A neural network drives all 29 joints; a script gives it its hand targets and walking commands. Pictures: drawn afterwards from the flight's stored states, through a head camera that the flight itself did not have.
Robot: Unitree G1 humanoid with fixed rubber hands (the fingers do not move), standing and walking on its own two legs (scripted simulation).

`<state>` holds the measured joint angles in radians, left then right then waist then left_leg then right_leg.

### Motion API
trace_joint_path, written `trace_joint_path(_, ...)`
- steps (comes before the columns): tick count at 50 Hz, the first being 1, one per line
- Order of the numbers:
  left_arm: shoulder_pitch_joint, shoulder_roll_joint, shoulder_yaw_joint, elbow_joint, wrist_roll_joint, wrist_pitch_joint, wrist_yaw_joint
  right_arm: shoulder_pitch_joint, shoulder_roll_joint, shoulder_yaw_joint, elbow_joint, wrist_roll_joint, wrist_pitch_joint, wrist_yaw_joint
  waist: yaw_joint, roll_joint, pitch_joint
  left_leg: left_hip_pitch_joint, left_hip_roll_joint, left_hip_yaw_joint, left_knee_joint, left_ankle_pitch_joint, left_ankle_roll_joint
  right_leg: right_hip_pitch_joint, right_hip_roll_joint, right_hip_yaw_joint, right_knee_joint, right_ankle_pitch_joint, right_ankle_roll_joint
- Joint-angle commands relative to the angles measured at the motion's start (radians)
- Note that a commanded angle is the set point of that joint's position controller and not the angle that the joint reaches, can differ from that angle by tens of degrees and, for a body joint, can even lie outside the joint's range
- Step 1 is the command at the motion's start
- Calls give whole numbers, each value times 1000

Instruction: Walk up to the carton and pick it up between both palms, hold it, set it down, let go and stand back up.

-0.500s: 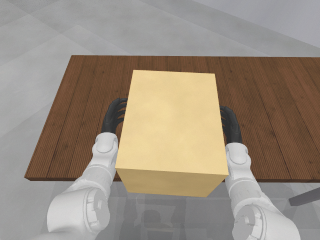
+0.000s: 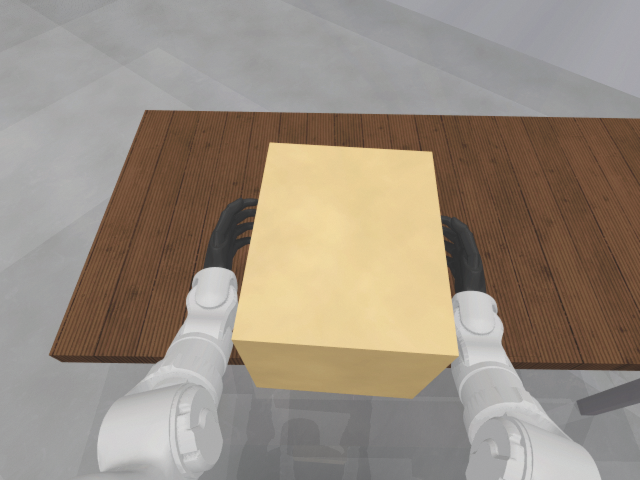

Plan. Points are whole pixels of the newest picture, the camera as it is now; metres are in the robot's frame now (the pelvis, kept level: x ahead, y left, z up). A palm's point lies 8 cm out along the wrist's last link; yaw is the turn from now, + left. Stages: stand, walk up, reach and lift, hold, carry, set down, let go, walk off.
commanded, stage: reach and lift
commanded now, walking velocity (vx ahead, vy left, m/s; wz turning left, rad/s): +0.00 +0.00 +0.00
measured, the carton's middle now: (342, 272) +0.40 -0.03 -0.04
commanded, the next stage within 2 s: none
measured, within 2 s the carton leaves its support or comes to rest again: leaves its support in 0.40 s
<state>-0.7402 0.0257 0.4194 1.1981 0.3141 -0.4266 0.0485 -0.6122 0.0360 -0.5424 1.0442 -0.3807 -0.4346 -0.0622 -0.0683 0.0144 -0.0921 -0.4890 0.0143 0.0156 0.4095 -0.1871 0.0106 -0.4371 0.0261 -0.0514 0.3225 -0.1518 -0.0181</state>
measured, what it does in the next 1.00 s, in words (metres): stands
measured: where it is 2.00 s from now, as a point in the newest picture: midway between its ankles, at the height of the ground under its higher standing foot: outside the picture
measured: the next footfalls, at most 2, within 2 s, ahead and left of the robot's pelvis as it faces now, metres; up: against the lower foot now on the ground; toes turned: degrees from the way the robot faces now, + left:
none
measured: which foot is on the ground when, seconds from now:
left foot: down 0.00-1.00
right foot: down 0.00-1.00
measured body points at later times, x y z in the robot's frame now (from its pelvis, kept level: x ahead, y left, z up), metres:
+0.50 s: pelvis -0.01 +0.00 +0.00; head +0.07 +0.01 +0.44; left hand +0.41 +0.13 +0.02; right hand +0.37 -0.19 +0.01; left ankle -0.01 +0.11 -0.74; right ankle -0.01 -0.11 -0.74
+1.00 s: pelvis -0.01 +0.00 +0.00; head +0.03 +0.01 +0.45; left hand +0.40 +0.13 +0.05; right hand +0.36 -0.19 +0.04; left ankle -0.01 +0.11 -0.74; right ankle -0.01 -0.11 -0.74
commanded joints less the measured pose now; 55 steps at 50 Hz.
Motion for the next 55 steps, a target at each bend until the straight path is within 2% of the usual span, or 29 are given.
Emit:
trace_joint_path(1, -470, -531, -227, -17, 54, -28, -83, -511, 548, 291, -1, -89, -69, 124, 12, 36, -564, 173, 5, 38, -3, 326, -64, 360, -26, -22, 73, 505, 13)
trace_joint_path(2, -476, -533, -239, -31, 41, -33, -82, -504, 560, 310, -13, -89, -75, 124, 5, 18, -594, 176, 8, 38, 4, 357, -58, 369, -24, -22, 80, 551, 13)
trace_joint_path(5, -470, -536, -230, -38, 49, -37, -83, -505, 535, 300, 1, -102, -86, 122, 1, 15, -574, 189, 9, 40, 1, 354, -64, 360, -20, -31, 71, 545, 16)
trace_joint_path(11, -498, -561, -244, -18, 42, -71, -84, -561, 543, 334, -34, -98, -141, 109, 17, 19, -637, 157, 8, 43, 4, 376, -74, 413, -28, -32, 79, 600, 14)
trace_joint_path(12, -518, -556, -255, -23, 43, -78, -85, -567, 562, 338, -29, -92, -147, 105, 11, 7, -647, 149, 0, 44, 2, 367, -66, 430, -30, -23, 82, 626, 20)
trace_joint_path(14, -549, -584, -283, -46, 30, -88, -84, -587, 545, 337, -21, -88, -167, 99, -5, 34, -668, 150, 4, 38, -3, 355, -79, 437, -27, -30, 81, 623, 18)
trace_joint_path(15, -554, -573, -280, -34, 37, -93, -84, -596, 541, 337, -23, -99, -173, 101, 7, 25, -656, 149, 1, 46, -1, 361, -79, 423, -29, -32, 77, 610, 21)
trace_joint_path(17, -558, -579, -290, -41, 25, -108, -88, -588, 558, 354, -12, -97, -187, 94, -1, 15, -675, 137, -6, 41, -3, 351, -74, 444, -30, -29, 83, 638, 24)
trace_joint_path(19, -553, -596, -310, -48, 23, -110, -83, -610, 546, 372, -24, -88, -203, 95, 7, 16, -708, 167, 2, 37, 4, 378, -82, 425, -22, -35, 83, 626, 25)
trace_joint_path(21, -562, -602, -328, -64, 12, -104, -82, -604, 528, 371, -10, -91, -200, 92, -12, 6, -680, 186, 4, 36, -6, 346, -80, 396, -18, -40, 72, 579, 23)
trace_joint_path(22, -578, -605, -321, -51, 16, -101, -85, -625, 528, 361, -6, -98, -199, 92, 6, 7, -672, 187, 8, 36, -6, 332, -82, 385, -14, -42, 61, 544, 17)
trace_joint_path(25, -592, -594, -325, -61, 14, -102, -86, -628, 535, 355, 6, -94, -200, 86, -6, 20, -671, 178, -2, 42, -25, 283, -75, 391, -19, -35, 48, 518, 18)
trace_joint_path(26, -604, -598, -335, -63, 6, -101, -83, -652, 524, 355, -1, -80, -204, 87, 5, 26, -680, 180, -1, 40, -14, 298, -78, 378, -20, -35, 54, 513, 15)
trace_joint_path(28, -593, -606, -345, -55, 2, -88, -83, -654, 520, 373, -3, -78, -198, 82, 1, 34, -674, 193, 0, 38, -12, 307, -81, 366, -15, -39, 47, 512, 13)
trace_joint_path(29, -572, -589, -333, -62, 4, -79, -84, -635, 520, 376, 8, -72, -186, 84, 22, 10, -638, 186, 1, 40, -13, 304, -74, 384, -11, -34, 47, 513, 17)
trace_joint_path(30, -592, -590, -352, -68, -11, -78, -87, -649, 519, 386, 7, -58, -183, 82, 1, 11, -657, 192, -4, 38, -19, 295, -74, 400, -12, -32, 46, 524, 23)
trace_joint_path(31, -587, -591, -349, -45, -11, -73, -88, -649, 518, 385, 12, -56, -178, 79, 6, 24, -641, 176, -6, 36, -25, 261, -74, 407, -20, -28, 40, 494, 20)
trace_joint_path(32, -603, -621, -376, -72, -24, -71, -86, -672, 506, 389, -10, -54, -183, 80, -9, 38, -685, 218, -2, 31, -25, 283, -83, 376, -8, -38, 40, 482, 14)
trace_joint_path(33, -621, -613, -384, -81, -35, -70, -84, -647, 529, 393, 9, -50, -172, 80, 1, 33, -683, 232, -1, 33, -17, 285, -85, 347, -7, -34, 31, 457, 11)
trace_joint_path(34, -609, -625, -387, -87, -43, -65, -84, -641, 529, 398, -5, -44, -167, 81, -15, 24, -668, 258, 2, 26, -21, 296, -87, 340, -6, -39, 24, 461, 12)
trace_joint_path(36, -625, -636, -415, -83, -56, -56, -85, -676, 510, 416, -17, -31, -153, 80, -18, 31, -682, 267, 2, 21, -8, 319, -87, 329, -5, -40, 21, 452, 12)
trace_joint_path(40, -597, -630, -413, -93, -54, -29, -91, -647, 537, 470, -21, 23, -109, 81, 3, 39, -603, 273, -7, 23, -23, 298, -79, 361, -6, -19, 13, 443, 9)
trace_joint_path(41, -606, -625, -422, -81, -67, -24, -92, -668, 528, 488, -47, 30, -100, 83, 1, 12, -620, 271, -7, 18, -33, 259, -67, 359, -5, -18, 8, 406, 14)
trace_joint_path(43, -607, -624, -438, -126, -82, -15, -87, -659, 538, 517, -89, 69, -82, 81, 14, 34, -637, 278, -10, 21, -32, 279, -73, 368, -6, -9, 10, 416, 10)
trace_joint_path(47, -583, -655, -470, -163, -124, 17, -84, -670, 544, 599, -173, 126, -30, 84, 28, -1, -624, 288, -9, 9, -26, 319, -64, 397, 5, -5, 12, 434, 24)
trace_joint_path(48, -599, -656, -483, -169, -132, 19, -83, -679, 570, 622, -191, 149, -20, 84, 32, 12, -637, 289, -14, 8, -27, 310, -65, 400, -1, 6, 11, 442, 22)
trace_joint_path(50, -574, -655, -504, -238, -141, 30, -82, -638, 599, 697, -229, 198, 17, 79, 37, -5, -625, 297, -13, -5, -15, 363, -59, 452, -1, 23, 25, 510, 28)
trace_joint_path(53, -569, -689, -582, -332, -187, 66, -78, -613, 593, 761, -289, 259, 69, 67, 6, 2, -591, 332, -18, -24, -20, 364, -65, 429, 8, 25, 11, 473, 26)
trace_joint_path(55, -545, -694, -606, -378, -194, 103, -77, -601, 606, 810, -337, 306, 115, 63, 7, 10, -543, 343, -27, -28, -24, 350, -61, 423, 1, 38, 5, 447, 22)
